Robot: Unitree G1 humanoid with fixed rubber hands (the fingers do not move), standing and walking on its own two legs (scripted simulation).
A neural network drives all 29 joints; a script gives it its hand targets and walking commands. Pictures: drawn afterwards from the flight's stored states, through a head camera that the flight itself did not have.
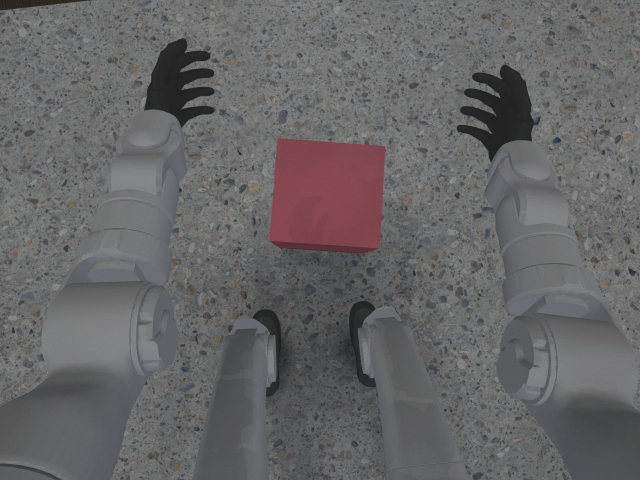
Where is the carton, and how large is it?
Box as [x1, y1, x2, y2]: [269, 138, 384, 253]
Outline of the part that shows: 277,138 269,240 279,247 361,253 379,248 384,146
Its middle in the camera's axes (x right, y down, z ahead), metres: +0.01 -0.08 +0.87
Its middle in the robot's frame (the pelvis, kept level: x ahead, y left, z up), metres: +0.47 -0.04 -0.51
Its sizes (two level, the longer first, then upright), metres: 0.210 0.200 0.250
